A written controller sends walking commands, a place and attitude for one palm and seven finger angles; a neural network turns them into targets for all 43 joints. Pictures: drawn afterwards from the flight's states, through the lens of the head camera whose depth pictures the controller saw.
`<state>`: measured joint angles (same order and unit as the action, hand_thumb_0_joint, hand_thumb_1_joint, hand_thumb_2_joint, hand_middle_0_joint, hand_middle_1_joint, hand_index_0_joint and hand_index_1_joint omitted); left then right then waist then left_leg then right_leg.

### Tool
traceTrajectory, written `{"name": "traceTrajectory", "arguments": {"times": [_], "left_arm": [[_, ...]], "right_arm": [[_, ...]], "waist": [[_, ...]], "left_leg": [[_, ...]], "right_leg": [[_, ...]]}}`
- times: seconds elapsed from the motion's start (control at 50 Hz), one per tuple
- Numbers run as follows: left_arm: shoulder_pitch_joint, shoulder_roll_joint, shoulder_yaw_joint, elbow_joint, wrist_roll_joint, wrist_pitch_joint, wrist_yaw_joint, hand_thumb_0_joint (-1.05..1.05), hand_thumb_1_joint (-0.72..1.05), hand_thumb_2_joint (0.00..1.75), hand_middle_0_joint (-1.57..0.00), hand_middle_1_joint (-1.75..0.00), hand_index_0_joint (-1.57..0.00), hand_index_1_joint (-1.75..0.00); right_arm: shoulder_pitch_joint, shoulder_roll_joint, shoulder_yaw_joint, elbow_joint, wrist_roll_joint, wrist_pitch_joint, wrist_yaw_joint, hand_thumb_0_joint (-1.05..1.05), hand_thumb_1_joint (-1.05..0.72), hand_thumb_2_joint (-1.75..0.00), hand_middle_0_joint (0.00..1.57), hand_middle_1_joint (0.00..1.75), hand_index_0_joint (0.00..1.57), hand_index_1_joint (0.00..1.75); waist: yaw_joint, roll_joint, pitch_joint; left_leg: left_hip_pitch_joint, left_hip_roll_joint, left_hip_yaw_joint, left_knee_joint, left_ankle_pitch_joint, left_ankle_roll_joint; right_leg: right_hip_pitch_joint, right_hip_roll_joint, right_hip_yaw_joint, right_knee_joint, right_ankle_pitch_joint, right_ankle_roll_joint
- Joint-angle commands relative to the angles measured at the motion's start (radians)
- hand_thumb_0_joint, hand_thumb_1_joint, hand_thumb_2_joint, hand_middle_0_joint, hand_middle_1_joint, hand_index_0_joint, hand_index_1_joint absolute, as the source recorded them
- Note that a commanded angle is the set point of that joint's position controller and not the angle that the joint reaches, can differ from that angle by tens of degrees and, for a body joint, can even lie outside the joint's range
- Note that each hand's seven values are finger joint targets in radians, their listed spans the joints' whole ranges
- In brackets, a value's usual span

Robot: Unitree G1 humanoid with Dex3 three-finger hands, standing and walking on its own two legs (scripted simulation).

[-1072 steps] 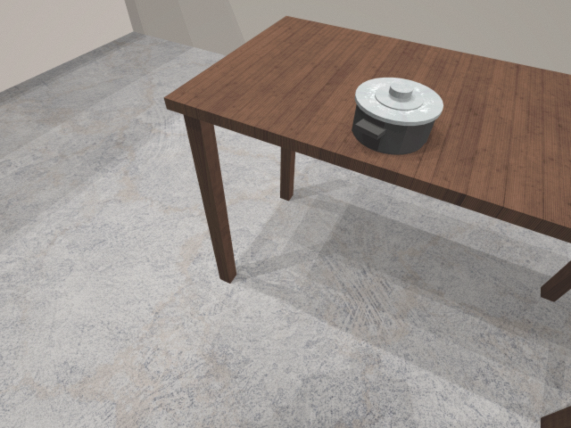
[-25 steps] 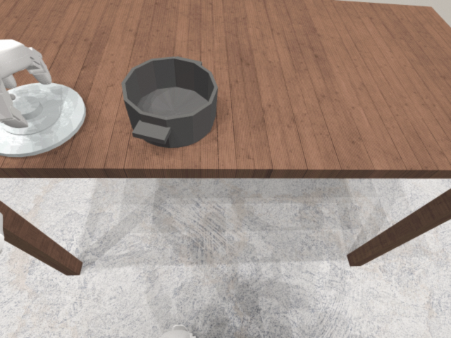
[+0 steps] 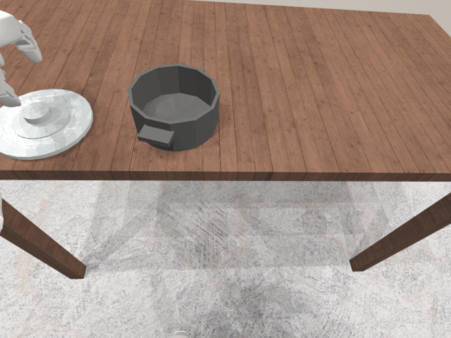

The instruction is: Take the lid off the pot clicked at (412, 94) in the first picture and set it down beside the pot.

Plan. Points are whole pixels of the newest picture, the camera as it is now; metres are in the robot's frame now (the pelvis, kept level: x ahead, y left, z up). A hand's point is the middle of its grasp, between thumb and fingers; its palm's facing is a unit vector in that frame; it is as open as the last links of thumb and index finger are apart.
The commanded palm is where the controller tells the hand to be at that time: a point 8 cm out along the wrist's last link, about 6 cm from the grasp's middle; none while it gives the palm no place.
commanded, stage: raise the empty hand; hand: left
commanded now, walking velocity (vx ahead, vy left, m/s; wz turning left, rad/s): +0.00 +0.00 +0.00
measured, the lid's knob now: (37, 113) +0.49 +0.33 +0.10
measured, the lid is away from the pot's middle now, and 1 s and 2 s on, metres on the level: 0.24 0.24 0.24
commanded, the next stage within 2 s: draw the hand back to the body in 0.70 s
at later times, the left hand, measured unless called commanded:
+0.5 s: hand out of the picture +0.48 +0.32 +0.25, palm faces -0.23 -0.09 -0.97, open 11.1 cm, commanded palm +0.49 +0.31 +0.32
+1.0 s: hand out of the picture +0.48 +0.31 +0.27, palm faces -0.19 -0.07 -0.98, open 11.1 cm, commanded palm +0.45 +0.30 +0.33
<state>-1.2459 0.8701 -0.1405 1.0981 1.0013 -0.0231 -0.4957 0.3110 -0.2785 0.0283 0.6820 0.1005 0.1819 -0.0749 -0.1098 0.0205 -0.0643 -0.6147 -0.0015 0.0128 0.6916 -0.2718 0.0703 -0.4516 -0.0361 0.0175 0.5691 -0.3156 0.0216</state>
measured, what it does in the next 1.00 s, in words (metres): stands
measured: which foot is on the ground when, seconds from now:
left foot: down 0.00-1.00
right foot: down 0.00-1.00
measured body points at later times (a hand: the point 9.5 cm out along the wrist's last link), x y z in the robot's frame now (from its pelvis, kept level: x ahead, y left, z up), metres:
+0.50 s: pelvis +0.01 -0.01 +0.01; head +0.07 +0.01 +0.45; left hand +0.49 +0.32 +0.31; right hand +0.05 -0.28 -0.11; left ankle +0.04 +0.07 -0.72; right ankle -0.02 -0.19 -0.72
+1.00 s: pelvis +0.02 -0.03 +0.01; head +0.08 -0.03 +0.46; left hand +0.48 +0.31 +0.32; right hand +0.07 -0.31 -0.11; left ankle +0.04 +0.07 -0.72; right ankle -0.02 -0.19 -0.72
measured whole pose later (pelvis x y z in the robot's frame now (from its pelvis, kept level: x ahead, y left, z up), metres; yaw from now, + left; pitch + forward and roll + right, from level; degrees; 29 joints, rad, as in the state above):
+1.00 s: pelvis +0.02 -0.03 +0.01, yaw +1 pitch +10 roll -2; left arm -1.27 0.94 -0.09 1.00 1.03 0.08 -0.54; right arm 0.29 -0.29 0.02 0.66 0.10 0.22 -0.04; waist -0.11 0.03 -0.05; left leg -0.51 0.01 0.00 0.58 -0.24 0.03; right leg -0.36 -0.03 0.01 0.49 -0.30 0.04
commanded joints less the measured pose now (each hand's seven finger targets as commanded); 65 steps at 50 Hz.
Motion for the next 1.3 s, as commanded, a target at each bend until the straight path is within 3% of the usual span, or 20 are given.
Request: {"name": "traceTrajectory", "arguments": {"times": [0.0,0.1,0.16,0.24,0.36,0.42,0.46,0.64,0.68,0.72,0.76,0.86,0.9,0.96,1.02,1.06,1.12,1.16,1.26,1.28], "left_arm": [[-0.529,0.208,0.053,-0.192,0.004,0.019,0.031,0.0,-0.13,0.89,-0.48,-0.62,-0.48,-0.62],[-0.56,0.275,0.097,-0.21,0.022,0.025,0.032,0.0,-0.13,0.89,-0.48,-0.62,-0.48,-0.62],[-0.583,0.275,0.097,-0.244,0.021,0.03,0.026,0.0,-0.13,0.89,-0.48,-0.62,-0.48,-0.62],[-0.535,0.228,0.057,-0.187,0.016,0.045,0.017,0.0,-0.13,0.89,-0.48,-0.62,-0.48,-0.62],[-0.602,0.292,0.107,-0.252,0.038,0.064,0.016,0.0,-0.13,0.89,-0.48,-0.62,-0.48,-0.62],[-0.565,0.257,0.069,-0.152,0.036,0.083,0.009,0.0,-0.13,0.89,-0.48,-0.62,-0.48,-0.62],[-0.623,0.273,0.073,-0.216,0.041,0.087,0.01,0.0,-0.13,0.89,-0.48,-0.62,-0.48,-0.62],[-0.611,0.235,0.029,-0.163,0.046,0.104,-0.002,0.0,-0.13,0.89,-0.48,-0.62,-0.48,-0.62],[-0.59,0.237,0.03,-0.119,0.052,0.112,-0.002,0.0,-0.13,0.89,-0.48,-0.62,-0.48,-0.62],[-0.628,0.21,0.004,-0.158,0.05,0.118,-0.004,0.0,-0.13,0.89,-0.48,-0.62,-0.48,-0.62],[-0.65,0.286,0.062,-0.214,0.059,0.11,0.0,0.0,-0.13,0.89,-0.48,-0.62,-0.48,-0.62],[-0.56,0.292,0.097,-0.275,0.049,0.104,0.0,0.0,-0.13,0.89,-0.48,-0.62,-0.48,-0.62],[-0.476,0.276,0.098,-0.221,0.04,0.109,-0.003,0.0,-0.13,0.89,-0.48,-0.62,-0.48,-0.62],[-0.492,0.332,0.147,-0.393,0.033,0.109,0.006,0.0,-0.13,0.89,-0.48,-0.62,-0.48,-0.62],[-0.397,0.339,0.176,-0.397,0.017,0.118,0.005,0.0,-0.13,0.89,-0.48,-0.62,-0.48,-0.62],[-0.36,0.391,0.232,-0.514,0.007,0.12,0.01,0.0,-0.13,0.89,-0.48,-0.62,-0.48,-0.62],[-0.237,0.362,0.238,-0.478,-0.015,0.132,0.004,0.0,-0.13,0.89,-0.48,-0.62,-0.48,-0.62],[-0.203,0.402,0.275,-0.552,-0.028,0.134,0.007,0.0,-0.13,0.89,-0.48,-0.62,-0.48,-0.62],[-0.158,0.353,0.26,-0.672,-0.058,0.157,0.002,0.0,-0.13,0.89,-0.48,-0.62,-0.48,-0.62],[-0.257,0.143,0.489,-0.751,-0.7,0.041,0.193,0.0,-0.13,0.89,-0.48,-0.62,-0.48,-0.62]], "right_arm": [[0.071,-0.194,-0.065,-0.06,-0.004,-0.021,-0.008,0.0,-0.9,-0.9,0.2,0.3,0.2,0.3],[0.077,-0.198,-0.064,-0.063,-0.007,-0.023,-0.004,0.0,-0.9,-0.9,0.2,0.3,0.2,0.3],[0.071,-0.198,-0.066,-0.068,-0.007,-0.022,0.002,0.0,-0.9,-0.9,0.2,0.3,0.2,0.3],[0.067,-0.195,-0.06,-0.073,0.003,-0.02,0.004,0.0,-0.9,-0.9,0.2,0.3,0.2,0.3],[0.063,-0.192,-0.066,-0.078,-0.005,-0.016,0.013,0.0,-0.9,-0.9,0.2,0.3,0.2,0.3],[0.058,-0.194,-0.06,-0.072,0.001,-0.008,0.012,0.0,-0.9,-0.9,0.2,0.3,0.2,0.3],[0.051,-0.194,-0.059,-0.076,-0.002,-0.009,0.015,0.0,-0.9,-0.9,0.2,0.3,0.2,0.3],[0.052,-0.189,-0.052,-0.066,0.006,-0.025,0.008,0.0,-0.9,-0.9,0.2,0.3,0.2,0.3],[0.042,-0.19,-0.052,-0.059,0.005,-0.016,0.009,0.0,-0.9,-0.9,0.2,0.3,0.2,0.3],[0.038,-0.188,-0.055,-0.061,0.003,-0.015,0.012,0.0,-0.9,-0.9,0.2,0.3,0.2,0.3],[0.04,-0.192,-0.055,-0.062,-0.001,-0.015,0.011,0.0,-0.9,-0.9,0.2,0.3,0.2,0.3],[0.015,-0.179,-0.063,-0.092,0.0,0.0,0.023,0.0,-0.9,-0.9,0.2,0.3,0.2,0.3],[0.008,-0.178,-0.061,-0.098,0.003,0.012,0.025,0.0,-0.9,-0.9,0.2,0.3,0.2,0.3],[-0.021,-0.176,-0.065,-0.129,0.002,0.025,0.031,0.0,-0.9,-0.9,0.2,0.3,0.2,0.3],[-0.041,-0.173,-0.062,-0.145,0.008,0.034,0.031,0.0,-0.9,-0.9,0.2,0.3,0.2,0.3],[-0.064,-0.176,-0.063,-0.165,0.007,0.034,0.037,0.0,-0.9,-0.9,0.2,0.3,0.2,0.3],[-0.085,-0.171,-0.059,-0.178,0.01,0.038,0.035,0.0,-0.9,-0.9,0.2,0.3,0.2,0.3],[-0.114,-0.173,-0.054,-0.192,0.012,0.041,0.037,0.0,-0.9,-0.9,0.2,0.3,0.2,0.3],[-0.156,-0.162,-0.05,-0.208,0.014,0.038,0.036,0.0,-0.9,-0.9,0.2,0.3,0.2,0.3],[-0.019,-0.099,-0.049,-0.284,0.001,-0.033,0.023,0.0,-0.9,-0.9,0.2,0.3,0.2,0.3]], "waist": [[-0.018,0.146,-0.378],[-0.008,0.147,-0.423],[-0.004,0.177,-0.442],[-0.007,0.132,-0.388],[-0.003,0.164,-0.456],[-0.012,0.093,-0.353],[-0.008,0.118,-0.407],[-0.014,0.123,-0.378],[-0.02,0.076,-0.343],[-0.022,0.112,-0.349],[-0.014,0.113,-0.418],[0.005,0.159,-0.445],[0.005,0.099,-0.359],[0.021,0.153,-0.442],[0.027,0.112,-0.409],[0.046,0.144,-0.473],[0.048,0.08,-0.386],[0.062,0.086,-0.408],[0.062,0.091,-0.375],[0.033,0.071,-0.255]], "left_leg": [[0.507,-0.011,-0.054,-0.091,0.261,-0.008],[0.516,-0.01,-0.054,-0.097,0.307,-0.009],[0.549,-0.005,-0.057,-0.097,0.379,-0.013],[0.522,-0.008,-0.046,-0.104,0.385,-0.007],[0.569,-0.005,-0.05,-0.103,0.447,-0.01],[0.48,-0.012,-0.034,-0.128,0.328,-0.006],[0.516,-0.01,-0.031,-0.13,0.355,-0.004],[0.525,-0.01,-0.016,-0.137,0.407,-0.002],[0.479,-0.012,-0.01,-0.142,0.351,-0.001],[0.495,-0.015,-0.01,-0.147,0.338,0.0],[0.526,-0.013,-0.007,-0.138,0.398,0.002],[0.558,-0.013,-0.01,-0.118,0.522,-0.001],[0.491,-0.018,0.0,-0.13,0.435,0.001],[0.542,-0.019,-0.003,-0.127,0.497,0.006],[0.511,-0.022,-0.001,-0.135,0.462,0.006],[0.551,-0.019,-0.004,-0.127,0.533,0.008],[0.498,-0.025,0.006,-0.137,0.466,0.009],[0.5,-0.026,0.008,-0.136,0.476,0.008],[0.518,-0.027,0.003,-0.147,0.446,0.007],[0.612,0.015,0.04,-0.161,0.286,0.002]], "right_leg": [[-0.131,0.105,-0.084,-0.079,0.123,-0.059],[-0.081,0.104,-0.084,-0.082,0.151,-0.059],[-0.08,0.104,-0.084,-0.083,0.165,-0.056],[-0.066,0.103,-0.091,-0.089,0.175,-0.059],[-0.041,0.101,-0.082,-0.097,0.198,-0.055],[-0.034,0.099,-0.087,-0.11,0.172,-0.055],[-0.012,0.096,-0.082,-0.112,0.187,-0.053],[0.001,0.093,-0.089,-0.125,0.223,-0.055],[0.005,0.092,-0.087,-0.126,0.215,-0.05],[-0.002,0.092,-0.085,-0.134,0.205,-0.052],[0.036,0.092,-0.08,-0.128,0.244,-0.048],[0.045,0.093,-0.082,-0.11,0.28,-0.052],[0.048,0.093,-0.088,-0.118,0.261,-0.05],[0.086,0.09,-0.077,-0.112,0.289,-0.054],[0.101,0.09,-0.082,-0.113,0.284,-0.053],[0.136,0.087,-0.074,-0.105,0.317,-0.051],[0.139,0.086,-0.084,-0.112,0.309,-0.049],[0.175,0.08,-0.077,-0.105,0.336,-0.048],[0.172,0.075,-0.079,-0.118,0.321,-0.048],[0.089,0.071,-0.093,-0.155,0.237,-0.073]]}}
